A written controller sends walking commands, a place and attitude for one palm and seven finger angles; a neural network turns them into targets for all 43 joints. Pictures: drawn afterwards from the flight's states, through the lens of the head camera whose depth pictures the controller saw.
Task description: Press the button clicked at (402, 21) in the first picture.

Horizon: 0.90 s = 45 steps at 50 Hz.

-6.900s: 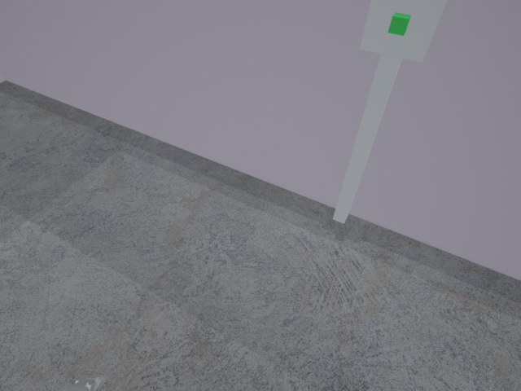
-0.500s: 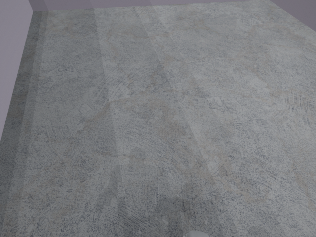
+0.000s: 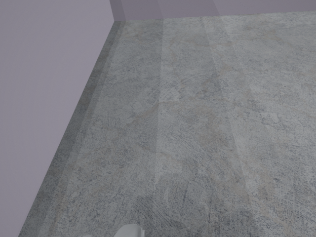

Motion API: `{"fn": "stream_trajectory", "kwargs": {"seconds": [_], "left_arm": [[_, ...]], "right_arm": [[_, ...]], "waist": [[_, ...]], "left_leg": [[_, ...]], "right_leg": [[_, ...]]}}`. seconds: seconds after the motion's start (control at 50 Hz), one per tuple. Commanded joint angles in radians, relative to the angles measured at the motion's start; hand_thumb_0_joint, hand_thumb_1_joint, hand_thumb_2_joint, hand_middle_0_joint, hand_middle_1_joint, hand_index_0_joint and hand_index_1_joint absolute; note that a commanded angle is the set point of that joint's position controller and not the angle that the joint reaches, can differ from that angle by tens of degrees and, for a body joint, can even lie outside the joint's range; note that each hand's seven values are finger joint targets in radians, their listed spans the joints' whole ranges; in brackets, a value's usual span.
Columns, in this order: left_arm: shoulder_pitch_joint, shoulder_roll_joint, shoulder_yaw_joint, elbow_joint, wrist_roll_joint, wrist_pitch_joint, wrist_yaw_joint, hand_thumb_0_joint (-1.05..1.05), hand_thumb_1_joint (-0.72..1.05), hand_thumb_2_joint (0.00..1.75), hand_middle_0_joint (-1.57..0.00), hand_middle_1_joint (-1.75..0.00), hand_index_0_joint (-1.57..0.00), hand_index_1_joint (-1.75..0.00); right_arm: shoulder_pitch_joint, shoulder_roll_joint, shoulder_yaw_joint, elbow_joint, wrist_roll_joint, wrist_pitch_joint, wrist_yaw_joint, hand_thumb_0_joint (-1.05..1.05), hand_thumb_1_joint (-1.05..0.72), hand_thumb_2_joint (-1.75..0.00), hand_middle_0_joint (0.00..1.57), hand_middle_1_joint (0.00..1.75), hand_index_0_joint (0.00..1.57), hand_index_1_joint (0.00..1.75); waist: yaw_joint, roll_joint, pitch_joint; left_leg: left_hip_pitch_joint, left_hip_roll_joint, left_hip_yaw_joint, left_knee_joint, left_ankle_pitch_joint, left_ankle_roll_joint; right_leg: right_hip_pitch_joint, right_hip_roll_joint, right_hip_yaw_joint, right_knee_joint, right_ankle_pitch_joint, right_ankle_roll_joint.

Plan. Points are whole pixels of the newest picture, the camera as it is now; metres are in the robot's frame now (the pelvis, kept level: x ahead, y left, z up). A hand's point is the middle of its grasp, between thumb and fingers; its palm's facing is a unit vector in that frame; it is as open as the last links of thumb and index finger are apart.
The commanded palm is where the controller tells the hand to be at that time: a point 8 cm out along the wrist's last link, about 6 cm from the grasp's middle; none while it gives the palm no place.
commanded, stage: turn to face it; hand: left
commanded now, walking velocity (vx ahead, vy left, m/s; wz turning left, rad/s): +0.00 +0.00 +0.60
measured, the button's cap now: out of the picture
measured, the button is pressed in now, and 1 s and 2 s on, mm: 0 0 0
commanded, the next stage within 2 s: none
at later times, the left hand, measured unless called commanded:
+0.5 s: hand out of the picture -0.01 +0.28 -0.17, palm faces +0.34 -0.90 -0.26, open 7.4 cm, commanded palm none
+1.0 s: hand out of the picture -0.05 +0.20 -0.14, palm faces +0.57 -0.77 -0.28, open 7.4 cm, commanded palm none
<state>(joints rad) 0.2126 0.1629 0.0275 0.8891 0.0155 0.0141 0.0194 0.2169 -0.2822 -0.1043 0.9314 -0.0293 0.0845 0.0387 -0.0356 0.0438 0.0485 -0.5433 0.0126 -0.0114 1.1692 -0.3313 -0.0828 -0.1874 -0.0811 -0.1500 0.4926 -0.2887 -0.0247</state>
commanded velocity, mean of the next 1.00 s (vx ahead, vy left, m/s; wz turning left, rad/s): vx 0.00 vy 0.00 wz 0.60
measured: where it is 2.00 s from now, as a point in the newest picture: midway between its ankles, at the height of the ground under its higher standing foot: outside the picture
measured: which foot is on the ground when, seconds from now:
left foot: up 0.00-0.24, down 0.26-0.72, up 0.74-1.00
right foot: down 0.00-0.26, up 0.28-0.70, down 0.72-1.00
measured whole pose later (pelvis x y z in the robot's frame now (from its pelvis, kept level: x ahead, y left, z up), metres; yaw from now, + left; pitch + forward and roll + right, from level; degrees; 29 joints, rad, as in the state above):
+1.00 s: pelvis -0.01 +0.00 +0.00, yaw +37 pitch -1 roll +2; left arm 0.21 0.17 0.03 0.88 0.02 0.01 0.02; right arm 0.23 -0.28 -0.09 0.96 -0.02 0.09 0.04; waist -0.03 0.03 0.07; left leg -0.47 0.03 0.00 1.08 -0.39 -0.09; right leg -0.20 -0.11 -0.20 0.50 -0.29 -0.02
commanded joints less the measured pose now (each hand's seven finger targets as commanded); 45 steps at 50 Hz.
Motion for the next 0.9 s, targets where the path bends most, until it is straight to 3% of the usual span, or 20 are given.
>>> {"fn": "stream_trajectory", "kwargs": {"seconds": [0.0, 0.14, 0.2, 0.22, 0.24, 0.26, 0.28, 0.3, 0.34, 0.38, 0.56, 0.62, 0.66, 0.68, 0.7, 0.72, 0.74, 0.76, 0.8, 0.88], "left_arm": [[0.067, 0.217, 0.053, -0.045, 0.008, -0.027, 0.016, 0.0, 0.9, 0.9, -0.2, -0.3, -0.2, -0.3], [0.089, 0.27, 0.074, -0.018, 0.017, -0.014, 0.014, 0.0, 0.9, 0.9, -0.2, -0.3, -0.2, -0.3], [0.078, 0.265, 0.08, -0.007, 0.007, -0.006, 0.009, 0.0, 0.9, 0.9, -0.2, -0.3, -0.2, -0.3], [0.08, 0.245, 0.079, -0.017, -0.003, -0.001, 0.004, 0.0, 0.9, 0.9, -0.2, -0.3, -0.2, -0.3], [0.058, 0.178, 0.066, -0.062, -0.008, 0.0, -0.006, 0.0, 0.9, 0.9, -0.2, -0.3, -0.2, -0.3], [-0.018, 0.173, 0.051, -0.096, 0.005, 0.009, 0.001, 0.0, 0.9, 0.9, -0.2, -0.3, -0.2, -0.3], [-0.042, 0.17, 0.053, -0.089, 0.003, 0.018, 0.009, 0.0, 0.9, 0.9, -0.2, -0.3, -0.2, -0.3], [-0.064, 0.176, 0.059, -0.079, 0.0, 0.014, 0.007, 0.0, 0.9, 0.9, -0.2, -0.3, -0.2, -0.3], [-0.034, 0.182, 0.064, -0.05, -0.001, 0.013, -0.004, 0.0, 0.9, 0.9, -0.2, -0.3, -0.2, -0.3], [-0.01, 0.185, 0.065, -0.041, 0.0, 0.016, -0.008, 0.0, 0.9, 0.9, -0.2, -0.3, -0.2, -0.3], [-0.092, 0.16, 0.056, -0.103, -0.006, 0.015, 0.0, 0.0, 0.9, 0.9, -0.2, -0.3, -0.2, -0.3], [-0.052, 0.158, 0.053, -0.108, -0.011, 0.005, 0.003, 0.0, 0.9, 0.9, -0.2, -0.3, -0.2, -0.3], [0.002, 0.169, 0.058, -0.099, -0.013, -0.008, 0.007, 0.0, 0.9, 0.9, -0.2, -0.3, -0.2, -0.3], [0.041, 0.214, 0.065, -0.094, -0.008, -0.018, 0.011, 0.0, 0.9, 0.9, -0.2, -0.3, -0.2, -0.3], [0.067, 0.305, 0.085, -0.094, 0.01, -0.028, 0.021, 0.0, 0.9, 0.9, -0.2, -0.3, -0.2, -0.3], [0.045, 0.329, 0.08, -0.11, 0.006, -0.019, 0.019, 0.0, 0.9, 0.9, -0.2, -0.3, -0.2, -0.3], [-0.002, 0.286, 0.078, -0.119, 0.001, -0.02, 0.022, 0.0, 0.9, 0.9, -0.2, -0.3, -0.2, -0.3], [-0.054, 0.257, 0.067, -0.128, 0.001, -0.018, 0.018, 0.0, 0.9, 0.9, -0.2, -0.3, -0.2, -0.3], [-0.114, 0.2, 0.049, -0.134, 0.001, -0.022, 0.016, 0.0, 0.9, 0.9, -0.2, -0.3, -0.2, -0.3], [-0.023, 0.204, 0.05, -0.096, 0.005, -0.028, 0.02, 0.0, 0.9, 0.9, -0.2, -0.3, -0.2, -0.3]], "right_arm": [[-0.099, -0.049, 0.0, -0.087, 0.006, -0.015, -0.005, 0.0, -0.9, -0.9, 0.2, 0.3, 0.2, 0.3], [-0.144, -0.025, 0.025, -0.1, 0.019, -0.037, -0.007, 0.0, -0.9, -0.9, 0.2, 0.3, 0.2, 0.3], [-0.068, -0.049, 0.021, -0.091, 0.017, -0.053, -0.013, 0.0, -0.9, -0.9, 0.2, 0.3, 0.2, 0.3], [-0.002, -0.113, 0.005, -0.076, 0.013, -0.063, -0.014, 0.0, -0.9, -0.9, 0.2, 0.3, 0.2, 0.3], [0.063, -0.231, -0.026, -0.071, 0.008, -0.071, -0.02, 0.0, -0.9, -0.9, 0.2, 0.3, 0.2, 0.3], [0.134, -0.259, -0.031, -0.043, 0.016, -0.063, -0.028, 0.0, -0.9, -0.9, 0.2, 0.3, 0.2, 0.3], [0.127, -0.238, -0.025, -0.034, 0.018, -0.068, -0.041, 0.0, -0.9, -0.9, 0.2, 0.3, 0.2, 0.3], [0.072, -0.201, -0.017, -0.047, 0.013, -0.068, -0.049, 0.0, -0.9, -0.9, 0.2, 0.3, 0.2, 0.3], [-0.031, -0.152, 0.003, -0.081, 0.01, -0.073, -0.049, 0.0, -0.9, -0.9, 0.2, 0.3, 0.2, 0.3], [-0.051, -0.148, 0.007, -0.093, 0.012, -0.077, -0.047, 0.0, -0.9, -0.9, 0.2, 0.3, 0.2, 0.3], [-0.02, -0.162, -0.014, -0.094, 0.003, -0.063, -0.041, 0.0, -0.9, -0.9, 0.2, 0.3, 0.2, 0.3], [-0.039, -0.166, -0.021, -0.104, 0.002, -0.058, -0.039, 0.0, -0.9, -0.9, 0.2, 0.3, 0.2, 0.3], [-0.044, -0.151, -0.022, -0.111, 0.009, -0.056, -0.037, 0.0, -0.9, -0.9, 0.2, 0.3, 0.2, 0.3], [-0.041, -0.12, -0.019, -0.117, 0.017, -0.057, -0.033, 0.0, -0.9, -0.9, 0.2, 0.3, 0.2, 0.3], [-0.012, -0.045, -0.006, -0.137, 0.024, -0.059, -0.028, 0.0, -0.9, -0.9, 0.2, 0.3, 0.2, 0.3], [-0.007, -0.07, -0.016, -0.142, 0.011, -0.053, -0.03, 0.0, -0.9, -0.9, 0.2, 0.3, 0.2, 0.3], [-0.022, -0.088, -0.02, -0.125, 0.004, -0.039, -0.026, 0.0, -0.9, -0.9, 0.2, 0.3, 0.2, 0.3], [-0.017, -0.08, -0.023, -0.104, 0.003, -0.031, -0.019, 0.0, -0.9, -0.9, 0.2, 0.3, 0.2, 0.3], [0.02, -0.062, -0.014, -0.069, 0.001, -0.023, -0.008, 0.0, -0.9, -0.9, 0.2, 0.3, 0.2, 0.3], [-0.011, -0.054, -0.005, -0.063, 0.007, -0.018, -0.004, 0.0, -0.9, -0.9, 0.2, 0.3, 0.2, 0.3]], "waist": [[0.063, -0.216, -0.011], [0.088, -0.276, -0.077], [0.045, -0.235, -0.123], [0.004, -0.09, -0.172], [-0.035, 0.241, -0.186], [-0.063, 0.196, -0.186], [-0.056, 0.21, -0.205], [-0.043, 0.193, -0.142], [0.01, 0.107, -0.08], [0.025, 0.081, -0.079], [0.002, 0.112, -0.068], [0.02, 0.133, -0.097], [0.05, 0.092, -0.119], [0.069, 0.009, -0.129], [0.074, -0.278, -0.15], [0.067, -0.299, -0.136], [0.061, -0.298, -0.088], [0.03, -0.239, -0.032], [-0.005, -0.204, 0.017], [0.03, -0.216, -0.02]], "left_leg": [[-0.068, 0.03, 0.026, -0.064, -0.05, -0.016], [0.112, 0.022, 0.115, -0.406, -0.127, 0.017], [0.293, 0.012, 0.136, -0.695, 0.062, 0.042], [0.493, 0.082, 0.05, -0.789, 0.247, 0.076], [0.666, 0.362, -0.314, -0.785, 0.672, 0.209], [0.64, 0.445, -0.342, -0.771, 0.864, 0.294], [0.62, 0.402, -0.318, -0.754, 0.844, 0.291], [0.548, 0.35, -0.269, -0.76, 0.781, 0.28], [0.453, 0.256, -0.182, -0.779, 0.702, 0.239], [0.419, 0.222, -0.165, -0.803, 0.626, 0.227], [0.361, 0.198, -0.324, -0.804, 0.449, 0.257], [0.33, 0.176, -0.362, -0.761, 0.493, 0.246], [0.252, 0.131, -0.361, -0.694, 0.459, 0.204], [0.145, 0.084, -0.33, -0.617, 0.333, 0.155], [-0.054, -0.063, -0.131, -0.39, -0.027, 0.065], [-0.056, -0.075, -0.074, -0.176, -0.257, 0.044], [-0.036, -0.037, -0.105, -0.05, -0.224, 0.049], [-0.043, -0.022, -0.087, 0.035, -0.153, 0.043], [-0.04, 0.006, -0.049, 0.082, -0.035, 0.024], [-0.039, 0.023, -0.005, 0.016, -0.031, -0.003]], "right_leg": [[0.111, -0.254, 0.142, -0.172, 0.337, -0.084], [0.137, -0.303, 0.075, -0.076, 0.502, -0.101], [0.096, -0.274, -0.006, 0.074, 0.488, -0.026], [-0.054, -0.24, -0.04, 0.239, 0.352, 0.027], [-0.379, -0.096, -0.061, 0.468, -0.23, 0.113], [-0.443, -0.067, 0.043, 0.603, -0.389, 0.116], [-0.446, -0.071, 0.113, 0.665, -0.342, 0.115], [-0.452, -0.068, 0.129, 0.701, -0.277, 0.119], [-0.401, -0.056, 0.131, 0.699, -0.161, 0.125], [-0.361, -0.045, 0.132, 0.663, -0.115, 0.128], [-0.256, 0.021, 0.143, 0.376, -0.15, 0.122], [-0.148, 0.059, 0.128, 0.217, -0.126, 0.109], [0.008, 0.064, 0.12, 0.005, 0.015, 0.1], [0.146, -0.006, 0.181, -0.127, 0.087, 0.084], [0.277, -0.287, 0.46, -0.221, 0.134, -0.01], [0.133, -0.432, 0.52, -0.233, 0.136, -0.112], [0.019, -0.384, 0.489, -0.258, 0.043, -0.121], [-0.033, -0.323, 0.411, -0.259, 0.001, -0.101], [-0.054, -0.234, 0.231, -0.222, 0.107, -0.06], [0.056, -0.245, 0.141, -0.185, 0.275, -0.075]]}}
